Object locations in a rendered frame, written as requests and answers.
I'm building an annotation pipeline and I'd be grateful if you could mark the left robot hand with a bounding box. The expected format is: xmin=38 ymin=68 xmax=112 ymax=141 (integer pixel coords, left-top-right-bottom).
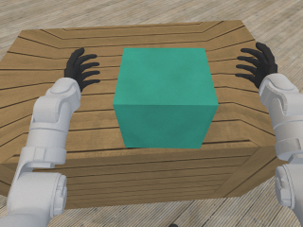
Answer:
xmin=63 ymin=47 xmax=100 ymax=92

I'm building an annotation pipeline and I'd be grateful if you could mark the robot left upper arm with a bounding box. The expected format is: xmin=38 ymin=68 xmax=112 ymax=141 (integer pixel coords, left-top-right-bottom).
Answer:
xmin=0 ymin=172 xmax=67 ymax=227

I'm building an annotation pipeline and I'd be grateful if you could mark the carton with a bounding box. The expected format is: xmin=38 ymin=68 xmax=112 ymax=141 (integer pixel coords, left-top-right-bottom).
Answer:
xmin=113 ymin=47 xmax=219 ymax=148

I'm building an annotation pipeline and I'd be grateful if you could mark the robot right upper arm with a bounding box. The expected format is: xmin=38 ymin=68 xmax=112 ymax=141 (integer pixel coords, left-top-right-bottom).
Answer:
xmin=275 ymin=164 xmax=303 ymax=227

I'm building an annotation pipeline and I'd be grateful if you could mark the robot left forearm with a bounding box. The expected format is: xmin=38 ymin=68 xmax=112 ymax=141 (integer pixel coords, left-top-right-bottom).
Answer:
xmin=7 ymin=78 xmax=81 ymax=213

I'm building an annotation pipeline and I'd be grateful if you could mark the pedestal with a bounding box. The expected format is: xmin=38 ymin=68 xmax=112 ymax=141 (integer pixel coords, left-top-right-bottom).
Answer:
xmin=0 ymin=20 xmax=289 ymax=210

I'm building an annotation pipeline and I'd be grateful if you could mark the robot right forearm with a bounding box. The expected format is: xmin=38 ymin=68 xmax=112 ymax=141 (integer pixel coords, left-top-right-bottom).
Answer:
xmin=258 ymin=73 xmax=303 ymax=165

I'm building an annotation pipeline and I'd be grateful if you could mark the right robot hand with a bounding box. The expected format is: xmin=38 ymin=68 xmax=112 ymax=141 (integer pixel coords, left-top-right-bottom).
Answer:
xmin=235 ymin=42 xmax=278 ymax=89

